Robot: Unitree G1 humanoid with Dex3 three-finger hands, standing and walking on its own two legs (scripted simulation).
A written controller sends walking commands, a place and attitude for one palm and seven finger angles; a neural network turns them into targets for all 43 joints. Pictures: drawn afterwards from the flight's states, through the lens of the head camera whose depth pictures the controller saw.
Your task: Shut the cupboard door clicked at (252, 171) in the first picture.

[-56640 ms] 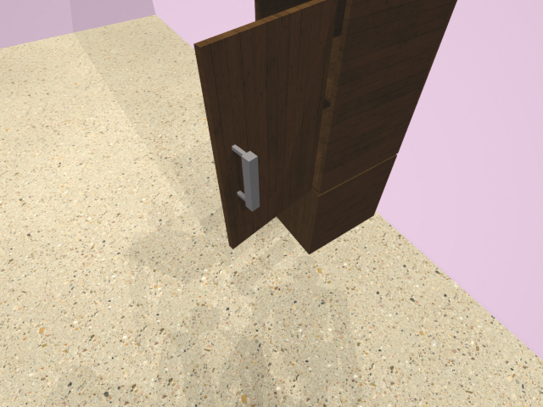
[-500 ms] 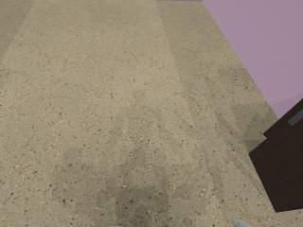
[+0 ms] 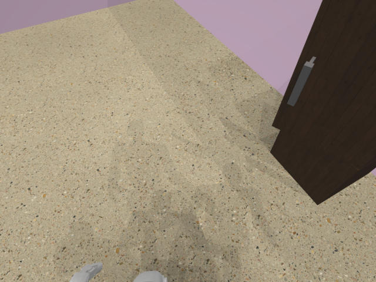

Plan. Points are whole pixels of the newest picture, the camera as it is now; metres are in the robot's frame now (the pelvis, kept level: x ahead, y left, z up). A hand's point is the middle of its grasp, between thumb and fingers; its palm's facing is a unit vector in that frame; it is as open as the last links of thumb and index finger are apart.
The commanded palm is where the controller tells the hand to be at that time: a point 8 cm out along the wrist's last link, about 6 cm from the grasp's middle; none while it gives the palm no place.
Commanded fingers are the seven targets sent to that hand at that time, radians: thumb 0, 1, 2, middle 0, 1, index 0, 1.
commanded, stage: turn to face it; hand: left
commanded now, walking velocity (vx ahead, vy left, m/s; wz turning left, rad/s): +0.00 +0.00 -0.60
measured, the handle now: (301, 81) +0.73 -0.35 -0.05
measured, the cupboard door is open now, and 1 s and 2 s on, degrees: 26 26 26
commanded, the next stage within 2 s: take the last steps up to it in 0.94 s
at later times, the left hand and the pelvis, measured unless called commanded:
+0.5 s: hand (102, 269) +0.16 +0.23 -0.16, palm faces -0.26 -0.95 -0.19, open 7.4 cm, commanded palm none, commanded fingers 0.00 0.90 0.90 -0.20 -0.30 -0.20 -0.30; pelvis +0.02 +0.05 +0.02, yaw -18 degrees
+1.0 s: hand (141, 265) +0.17 +0.13 -0.15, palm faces -0.48 -0.85 -0.21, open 7.4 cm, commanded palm none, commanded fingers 0.00 0.90 0.90 -0.20 -0.30 -0.20 -0.30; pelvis +0.01 +0.01 +0.01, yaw -30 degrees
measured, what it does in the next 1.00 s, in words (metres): steps on the spot, turning right: left foot, then right foot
